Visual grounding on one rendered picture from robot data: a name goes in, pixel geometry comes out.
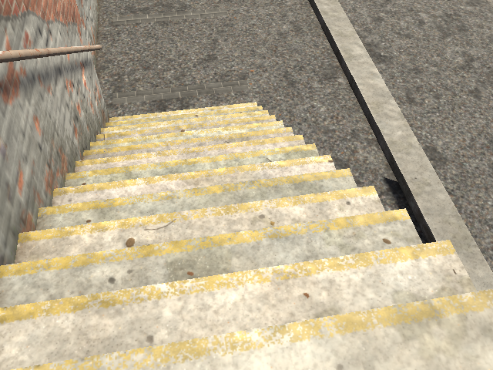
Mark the stairs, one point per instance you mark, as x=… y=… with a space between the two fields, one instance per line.
x=199 y=222

